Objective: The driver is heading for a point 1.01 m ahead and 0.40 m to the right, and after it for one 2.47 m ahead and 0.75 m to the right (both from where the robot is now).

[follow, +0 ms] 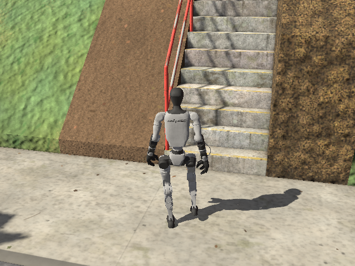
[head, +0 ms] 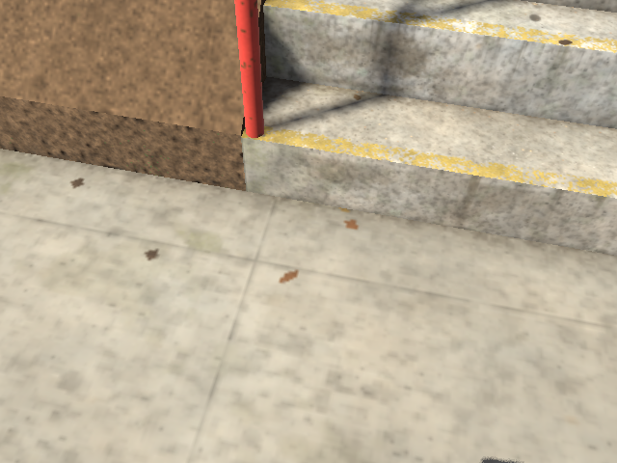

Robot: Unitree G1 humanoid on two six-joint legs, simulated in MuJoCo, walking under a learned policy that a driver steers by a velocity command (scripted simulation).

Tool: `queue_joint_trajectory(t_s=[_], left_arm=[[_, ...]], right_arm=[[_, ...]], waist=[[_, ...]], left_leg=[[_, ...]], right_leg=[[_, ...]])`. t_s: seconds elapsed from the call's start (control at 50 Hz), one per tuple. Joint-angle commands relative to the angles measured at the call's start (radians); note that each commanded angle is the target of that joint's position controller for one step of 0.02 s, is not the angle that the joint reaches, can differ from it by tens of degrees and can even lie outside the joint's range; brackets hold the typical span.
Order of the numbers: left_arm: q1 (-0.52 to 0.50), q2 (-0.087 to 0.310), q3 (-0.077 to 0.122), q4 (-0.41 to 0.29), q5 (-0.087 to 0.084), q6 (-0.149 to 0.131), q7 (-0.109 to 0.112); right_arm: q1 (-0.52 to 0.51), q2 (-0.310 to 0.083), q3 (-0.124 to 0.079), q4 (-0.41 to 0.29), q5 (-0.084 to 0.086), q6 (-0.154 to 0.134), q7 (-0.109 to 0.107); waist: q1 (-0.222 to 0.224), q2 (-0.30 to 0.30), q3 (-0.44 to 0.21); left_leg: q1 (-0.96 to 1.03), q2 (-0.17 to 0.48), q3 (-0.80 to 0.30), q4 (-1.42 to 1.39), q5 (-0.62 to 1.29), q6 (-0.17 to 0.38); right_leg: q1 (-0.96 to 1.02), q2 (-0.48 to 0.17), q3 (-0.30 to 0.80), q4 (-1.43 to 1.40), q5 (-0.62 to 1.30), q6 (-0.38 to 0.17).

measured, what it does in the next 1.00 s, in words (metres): walks ahead, turning right: right foot, then left foot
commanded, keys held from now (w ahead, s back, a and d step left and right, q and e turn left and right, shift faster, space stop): e+shift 0.72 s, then shift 0.16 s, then w+shift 0.12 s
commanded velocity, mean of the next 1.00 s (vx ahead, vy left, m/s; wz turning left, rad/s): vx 0.07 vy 0.00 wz -0.72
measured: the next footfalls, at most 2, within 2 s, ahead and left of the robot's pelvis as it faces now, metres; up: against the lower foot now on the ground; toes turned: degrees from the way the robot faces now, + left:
right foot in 0.26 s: +0.17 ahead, -0.13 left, +0.00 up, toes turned -13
left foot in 0.72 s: +0.27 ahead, +0.04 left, +0.00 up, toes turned -45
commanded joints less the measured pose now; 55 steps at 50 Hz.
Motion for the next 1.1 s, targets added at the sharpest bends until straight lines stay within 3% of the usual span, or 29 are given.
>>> queue_joint_trajectory(t_s=[0.02,0.12,0.18,0.22,0.24,0.26,0.28,0.3,0.32,0.34,0.36,0.42,0.48,0.56,0.62,0.68,0.7,0.72,0.74,0.76,0.78,0.8,0.82,0.86,0.88,0.92,0.96,1.06,1.1], left_arm=[[0.075,0.041,0.006,-0.039,0.006,0.017,-0.01],[-0.025,0.074,0.018,-0.129,0.01,0.049,-0.039],[-0.037,0.077,0.026,-0.18,0.004,0.056,-0.06],[0.027,0.085,0.035,-0.187,-0.004,0.049,-0.071],[0.128,0.113,0.051,-0.171,-0.004,0.041,-0.068],[0.225,0.235,0.092,-0.165,0.005,0.035,-0.045],[0.254,0.336,0.109,-0.178,0.037,0.034,-0.032],[0.231,0.263,0.088,-0.205,0.047,0.027,-0.034],[0.134,0.243,0.084,-0.241,0.031,0.021,-0.03],[0.064,0.216,0.078,-0.261,-0.001,0.028,-0.024],[0.028,0.198,0.072,-0.277,-0.02,0.042,-0.016],[0.034,0.205,0.075,-0.309,0.001,0.067,0.003],[0.066,0.233,0.085,-0.33,0.002,0.078,0.022],[0.059,0.234,0.084,-0.361,0.007,0.097,0.033],[0.05,0.235,0.083,-0.386,0.009,0.105,0.031],[0.006,0.235,0.082,-0.417,0.001,0.112,0.027],[-0.013,0.225,0.076,-0.427,-0.007,0.115,0.024],[0.045,0.171,0.06,-0.425,-0.006,0.12,0.02],[0.084,0.135,0.05,-0.441,-0.009,0.116,0.017],[0.081,0.231,0.073,-0.446,0.012,0.093,0.004],[0.093,0.28,0.085,-0.414,0.012,0.09,-0.002],[0.106,0.267,0.083,-0.382,0.013,0.096,-0.001],[0.115,0.232,0.071,-0.368,0.018,0.102,0.001],[0.096,0.182,0.047,-0.381,0.01,0.102,-0.004],[0.067,0.166,0.038,-0.394,0.006,0.098,-0.003],[0.045,0.148,0.021,-0.408,0.004,0.087,-0.009],[0.03,0.145,0.01,-0.411,-0.001,0.072,-0.022],[0.053,0.134,0.0,-0.377,-0.003,0.014,-0.032],[0.121,0.108,-0.003,-0.339,-0.011,-0.002,-0.033]], right_arm=[[-0.097,-0.186,-0.035,-0.084,0.011,0.005,-0.041],[-0.102,-0.209,-0.055,-0.108,0.026,0.059,-0.065],[-0.116,-0.224,-0.068,-0.14,0.037,0.091,-0.071],[-0.143,-0.23,-0.075,-0.173,0.047,0.106,-0.076],[-0.15,-0.226,-0.076,-0.184,0.051,0.111,-0.077],[-0.154,-0.213,-0.071,-0.219,0.029,0.105,-0.071],[-0.174,-0.128,-0.044,-0.281,-0.015,0.092,-0.053],[-0.176,-0.147,-0.042,-0.274,0.001,0.072,-0.027],[-0.193,-0.175,-0.052,-0.28,0.031,0.062,-0.015],[-0.204,-0.183,-0.058,-0.269,0.029,0.061,-0.019],[-0.222,-0.192,-0.065,-0.273,0.017,0.063,-0.029],[-0.228,-0.153,-0.06,-0.287,0.022,0.077,-0.03],[-0.24,-0.138,-0.056,-0.297,0.032,0.083,-0.04],[-0.254,-0.154,-0.064,-0.308,0.036,0.082,-0.039],[-0.245,-0.166,-0.072,-0.316,0.039,0.065,-0.029],[-0.163,-0.196,-0.09,-0.304,0.044,0.049,-0.015],[-0.113,-0.209,-0.1,-0.291,0.043,0.048,-0.013],[-0.093,-0.257,-0.115,-0.292,0.032,0.056,-0.016],[-0.125,-0.32,-0.12,-0.306,0.003,0.072,-0.021],[-0.149,-0.276,-0.114,-0.334,-0.026,0.065,-0.019],[-0.209,-0.224,-0.1,-0.363,-0.015,0.064,-0.025],[-0.238,-0.193,-0.09,-0.374,0.002,0.07,-0.032],[-0.233,-0.187,-0.083,-0.379,0.016,0.076,-0.038],[-0.188,-0.198,-0.075,-0.37,0.019,0.086,-0.044],[-0.153,-0.205,-0.076,-0.363,0.016,0.09,-0.043],[-0.039,-0.233,-0.086,-0.34,0.028,0.09,-0.038],[-0.007,-0.256,-0.088,-0.336,0.037,0.079,-0.032],[-0.001,-0.285,-0.089,-0.333,0.058,0.05,-0.012],[-0.009,-0.261,-0.076,-0.335,0.07,0.056,-0.001]], waist=[[0.051,0.114,-0.102],[0.008,0.091,-0.071],[0.003,0.094,-0.059],[0.032,0.099,-0.092],[0.085,0.067,-0.135],[0.119,-0.1,-0.188],[0.056,-0.314,-0.273],[0.075,-0.176,-0.411],[0.046,-0.09,-0.336],[0.017,0.021,-0.251],[0.007,0.048,-0.214],[-0.006,-0.013,-0.211],[0.012,-0.057,-0.222],[0.032,-0.114,-0.191],[0.042,-0.146,-0.184],[0.011,-0.16,-0.183],[-0.014,-0.139,-0.182],[0.014,-0.008,-0.221],[0.069,0.29,-0.197],[0.066,0.319,-0.165],[0.078,0.229,-0.139],[0.077,0.162,-0.116],[0.066,0.129,-0.105],[0.042,0.115,-0.077],[0.022,0.135,-0.079],[-0.03,0.206,-0.137],[-0.047,0.259,-0.129],[-0.022,0.236,-0.048],[0.03,0.175,-0.012]], left_leg=[[-0.019,0.28,-0.023,-0.045,0.69,0.091],[0.101,0.358,-0.021,0.012,0.463,0.114],[0.15,0.396,-0.023,0.104,0.468,0.095],[0.157,0.376,0.015,0.242,0.612,0.051],[0.095,0.321,0.057,0.405,0.645,-0.002],[-0.115,0.205,0.087,0.688,0.394,-0.086],[-0.5,-0.035,0.012,0.993,-0.511,-0.152],[-0.516,-0.008,-0.252,1.108,-0.535,-0.124],[-0.552,0.024,-0.273,1.089,-0.445,-0.109],[-0.559,0.053,-0.259,1.006,-0.365,-0.115],[-0.544,0.07,-0.251,0.915,-0.311,-0.124],[-0.433,0.028,-0.231,0.726,-0.239,-0.152],[-0.412,0.005,-0.255,0.596,-0.2,-0.169],[-0.368,-0.007,-0.274,0.5,-0.156,-0.169],[-0.316,-0.009,-0.283,0.412,-0.168,-0.156],[-0.164,0.004,-0.272,0.216,-0.13,-0.131],[-0.061,0.036,-0.256,0.091,-0.034,-0.118],[0.089,0.204,-0.376,0.04,-0.027,-0.059],[0.125,0.401,-0.629,-0.003,0.073,0.08],[0.037,0.488,-0.751,-0.037,0.074,0.172],[-0.008,0.443,-0.633,-0.011,0.055,0.157],[-0.039,0.361,-0.517,0.011,0.018,0.113],[-0.042,0.317,-0.46,0.019,0.018,0.095],[-0.05,0.286,-0.383,0.014,0.11,0.108],[-0.012,0.276,-0.359,0.017,0.136,0.115],[0.094,0.28,-0.39,-0.035,-0.24,0.113],[0.085,0.317,-0.441,-0.091,-0.445,0.112],[-0.105,0.323,-0.375,-0.101,-0.406,0.098],[-0.215,0.294,-0.353,-0.022,-0.411,0.087]], right_leg=[[0.142,-0.005,-0.038,-0.131,0.129,0.008],[0.062,-0.025,-0.074,-0.214,0.036,0.0],[0.046,-0.005,-0.116,-0.257,-0.085,-0.027],[0.14,0.046,-0.162,-0.356,-0.087,-0.063],[0.296,0.077,-0.143,-0.467,0.054,-0.106],[0.511,-0.021,0.094,-0.524,0.514,-0.195],[0.769,-0.243,0.534,-0.551,0.839,-0.416],[0.803,-0.269,0.585,-0.574,0.704,-0.425],[0.736,-0.228,0.48,-0.586,0.598,-0.37],[0.648,-0.164,0.384,-0.596,0.472,-0.298],[0.577,-0.128,0.346,-0.607,0.381,-0.257],[0.481,-0.051,0.318,-0.613,0.341,-0.222],[0.483,-0.043,0.373,-0.616,0.216,-0.206],[0.436,-0.018,0.438,-0.625,0.033,-0.172],[0.442,-0.01,0.495,-0.61,0.03,-0.162],[0.405,0.021,0.54,-0.572,0.051,-0.133],[0.354,0.06,0.519,-0.531,-0.003,-0.104],[0.243,0.139,0.433,-0.387,-0.29,-0.063],[0.06,0.292,0.193,-0.152,-0.486,-0.016],[-0.004,0.205,0.182,0.07,-0.453,0.027],[0.018,0.164,0.156,0.168,-0.378,0.042],[0.041,0.153,0.134,0.218,-0.313,0.054],[0.035,0.157,0.115,0.288,-0.267,0.065],[0.031,0.151,0.061,0.305,-0.242,0.079],[0.021,0.143,0.044,0.256,-0.239,0.084],[-0.01,0.11,-0.003,0.13,-0.234,0.085],[0.031,0.079,-0.032,0.01,-0.26,0.069],[0.333,0.088,-0.114,-0.374,-0.267,-0.011],[0.501,0.102,-0.144,-0.597,-0.12,-0.052]])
